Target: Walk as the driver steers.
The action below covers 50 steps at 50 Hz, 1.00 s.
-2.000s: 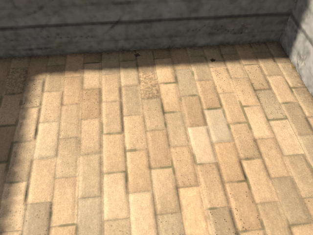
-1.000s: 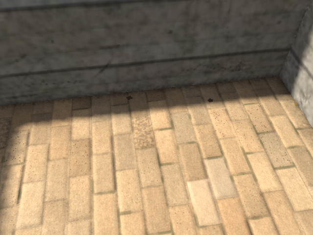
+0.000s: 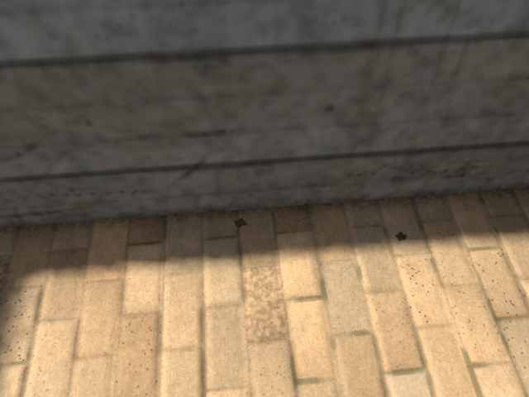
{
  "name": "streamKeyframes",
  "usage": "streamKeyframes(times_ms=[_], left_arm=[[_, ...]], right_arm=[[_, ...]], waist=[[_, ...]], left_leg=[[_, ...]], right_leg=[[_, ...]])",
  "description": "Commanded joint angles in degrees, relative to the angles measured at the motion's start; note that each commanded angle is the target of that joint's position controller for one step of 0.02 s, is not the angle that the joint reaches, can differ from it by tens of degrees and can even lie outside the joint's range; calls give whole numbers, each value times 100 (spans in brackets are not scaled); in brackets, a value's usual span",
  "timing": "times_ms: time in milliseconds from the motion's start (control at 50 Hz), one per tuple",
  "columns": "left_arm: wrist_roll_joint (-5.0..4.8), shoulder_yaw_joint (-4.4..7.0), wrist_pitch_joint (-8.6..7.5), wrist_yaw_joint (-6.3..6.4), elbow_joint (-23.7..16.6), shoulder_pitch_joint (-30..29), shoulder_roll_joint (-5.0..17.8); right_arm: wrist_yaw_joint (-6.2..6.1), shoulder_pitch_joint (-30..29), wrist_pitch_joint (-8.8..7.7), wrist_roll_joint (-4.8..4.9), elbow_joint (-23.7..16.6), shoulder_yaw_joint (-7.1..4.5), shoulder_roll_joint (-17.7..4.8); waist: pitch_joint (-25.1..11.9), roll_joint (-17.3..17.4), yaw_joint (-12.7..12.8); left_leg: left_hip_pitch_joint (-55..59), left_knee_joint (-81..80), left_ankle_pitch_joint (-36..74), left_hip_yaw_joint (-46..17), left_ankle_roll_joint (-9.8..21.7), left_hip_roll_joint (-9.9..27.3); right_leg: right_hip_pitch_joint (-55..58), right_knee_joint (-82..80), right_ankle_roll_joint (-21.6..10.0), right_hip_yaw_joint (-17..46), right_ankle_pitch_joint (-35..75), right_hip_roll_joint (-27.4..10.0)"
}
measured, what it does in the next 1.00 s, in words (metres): walks ahead: right foot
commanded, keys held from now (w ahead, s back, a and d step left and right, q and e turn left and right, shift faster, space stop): no key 1.00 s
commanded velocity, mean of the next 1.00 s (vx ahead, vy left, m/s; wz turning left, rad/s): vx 0.11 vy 0.00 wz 0.06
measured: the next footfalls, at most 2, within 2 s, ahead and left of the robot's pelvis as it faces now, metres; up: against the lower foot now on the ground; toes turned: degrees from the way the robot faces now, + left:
right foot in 0.36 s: +0.31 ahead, -0.13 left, +0.00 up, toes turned +2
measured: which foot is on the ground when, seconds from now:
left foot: down 0.00-1.00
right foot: up 0.00-0.34, down 0.36-1.00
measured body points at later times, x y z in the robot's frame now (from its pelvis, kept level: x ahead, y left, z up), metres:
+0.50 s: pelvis +0.18 -0.02 +0.01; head +0.21 -0.03 +0.46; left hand +0.31 +0.24 -0.11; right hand +0.26 -0.28 -0.14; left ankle +0.10 +0.08 -0.72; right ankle +0.27 -0.13 -0.72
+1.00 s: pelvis +0.19 -0.03 +0.01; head +0.20 -0.03 +0.46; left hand +0.30 +0.23 -0.13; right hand +0.21 -0.28 -0.15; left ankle +0.10 +0.08 -0.72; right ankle +0.27 -0.13 -0.72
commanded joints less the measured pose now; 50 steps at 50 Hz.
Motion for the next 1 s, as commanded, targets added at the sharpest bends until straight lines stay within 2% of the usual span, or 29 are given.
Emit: streamKeyframes(times_ms=[20, 40, 60, 80, 140, 200, 240, 320, 340, 360, 380, 400, 420, 440, 460, 500, 520, 540, 560, 580, 600, 680, 820, 1000], left_arm=[[-2, 173, -276, 71, -517, -317, 726], [42, 199, -184, 96, -494, -123, 681], [62, 202, -94, 125, -488, 4, 554], [81, 197, -8, 157, -502, 37, 450], [165, 202, 126, 211, -727, -418, 435], [158, 151, 172, 179, -860, -979, 352], [123, 146, 195, 151, -915, -1281, 403], [156, 167, 200, 109, -1008, -1605, 553], [181, 179, 174, 96, -968, -1485, 576], [225, 215, 143, 95, -879, -1254, 684], [274, 278, 127, 124, -812, -1022, 987], [254, 296, 174, 147, -791, -1029, 1158], [214, 185, 248, 138, -711, -928, 642], [178, 113, 298, 111, -672, -986, 394], [181, 99, 340, 92, -719, -1248, 431], [153, 129, 361, 42, -843, -1740, 594], [135, 154, 341, 20, -851, -1697, 643], [126, 169, 320, 15, -795, -1640, 675], [117, 171, 302, 25, -758, -1610, 664], [113, 161, 301, 40, -715, -1577, 592], [148, 142, 312, 62, -738, -1666, 534], [132, 140, 388, 118, -632, -1620, 520], [130, 134, 505, 141, -544, -1759, 512], [145, 130, 603, 149, -430, -1824, 492]], right_arm=[[3, 334, -97, -122, -201, -84, -564], [4, 289, -112, -183, -181, -30, -428], [3, 357, -118, -190, -120, -3, -397], [-16, 446, -128, -194, -51, 10, -437], [-177, 629, -86, -217, 47, -12, -698], [-274, 790, 12, -171, 111, 1, -734], [-302, 958, 60, -157, 204, 8, -772], [-323, 968, 154, -127, 338, 41, -697], [-335, 901, 178, -93, 346, 53, -666], [-341, 996, 193, -72, 380, 74, -606], [-349, 1210, 167, -150, 360, 98, -532], [-338, 1995, 135, -205, 525, 131, -333], [-375, 1962, 175, -169, 587, 185, -189], [-393, 1637, 265, -123, 516, 159, -336], [-428, 1427, 371, -96, 477, 141, -404], [-456, 1375, 565, -150, 551, 121, -514], [-463, 1366, 610, -134, 611, 89, -662], [-454, 1393, 614, -117, 660, 94, -622], [-465, 1359, 589, -108, 666, 119, -560], [-463, 1338, 563, -116, 686, 131, -529], [-459, 1254, 538, -126, 675, 140, -519], [-437, 1264, 498, -145, 740, 167, -471], [-425, 1314, 467, -146, 830, 215, -438], [-480, 1438, 391, -141, 880, 251, -378]], waist=[[-669, -30, -193], [-715, 32, 12], [-701, 113, 109], [-640, 195, 172], [-557, 299, 173], [-666, 382, -37], [-708, 416, -187], [-569, 453, -220], [-594, 414, -100], [-676, 265, 17], [-955, -2, -69], [-1363, -671, -508], [-1607, -928, -332], [-1487, -863, -296], [-1307, -764, -349], [-912, -556, -451], [-830, -335, -341], [-843, -207, -322], [-894, -222, -301], [-937, -156, -274], [-945, -101, -256], [-856, 119, -236], [-464, 99, -211], [-244, 72, -156]], left_leg=[[2134, -1785, 1292, -2459, 1102, 1689], [1689, -1803, 2193, -2031, 1085, 1578], [1429, -1830, 2795, -1743, 1095, 1517], [1165, -1865, 3236, -1466, 1105, 1458], [910, -1898, 3925, -957, 1082, 1305], [1040, -1820, 3679, -611, 779, 1056], [1265, -1780, 3302, -651, 712, 1094], [1708, -1383, 2726, -972, 686, 1286], [1768, -1141, 2545, -1012, 592, 1243], [1760, -846, 2224, -999, 382, 1048], [1545, -447, 1708, -858, 148, 725], [745, -179, 125, -721, -99, 386], [560, 82, -994, -561, -309, 279], [591, 36, -1372, -528, -388, 308], [725, -141, -1276, -533, -402, 361], [1185, -707, -702, -549, -335, 394], [1233, -696, -546, -552, -235, 393], [1192, -699, -422, -579, -164, 408], [1195, -677, -233, -604, -150, 455], [1191, -661, -32, -609, -166, 479], [1165, -632, 100, -633, -195, 512], [1096, -578, 134, -599, -239, 520], [762, -751, -549, -650, -214, 564], [535, -952, -1157, -681, -214, 593]], right_leg=[[-2366, 779, -108, 265, 694, -517], [-1901, 604, -78, 296, 688, -629], [-1682, 348, -23, 261, 627, -652], [-1565, 74, 45, 195, 635, -646], [-1659, -961, 265, 59, 1345, -566], [-1374, -2299, 263, -47, 2399, -405], [-1224, -2798, 267, -51, 2759, -292], [-1143, -3458, 141, 28, 2304, -200], [-909, -3833, 59, 0, 2423, -162], [-414, -4371, -49, 44, 3252, -192], [331, -4227, -210, 423, 5076, -609], [1482, -3736, -740, 839, 6129, -1151], [1598, -3763, -1127, 1162, 5641, -1400], [1265, -3979, -1144, 1353, 4753, -1405], [886, -4105, -1006, 1336, 4037, -1284], [149, -4071, -631, 882, 3281, -846], [51, -3992, -500, 599, 3349, -617], [157, -3878, -439, 420, 3454, -493], [275, -3748, -391, 322, 3656, -386], [384, -3675, -401, 288, 3838, -370], [462, -3602, -441, 282, 3981, -356], [506, -3554, -523, 256, 3837, -334], [470, -3653, -403, 212, 3007, -235], [519, -3789, -291, 220, 2437, -161]])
